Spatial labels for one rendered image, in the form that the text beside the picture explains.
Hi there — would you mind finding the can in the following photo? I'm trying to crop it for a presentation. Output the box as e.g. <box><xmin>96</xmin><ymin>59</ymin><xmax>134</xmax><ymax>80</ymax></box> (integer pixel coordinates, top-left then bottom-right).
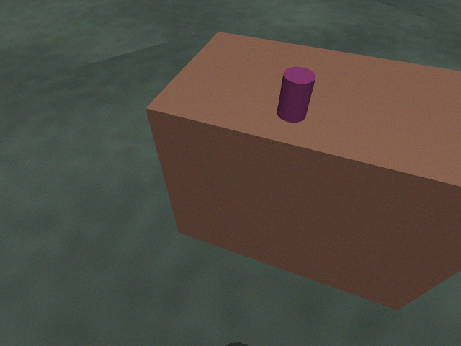
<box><xmin>277</xmin><ymin>67</ymin><xmax>315</xmax><ymax>123</ymax></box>

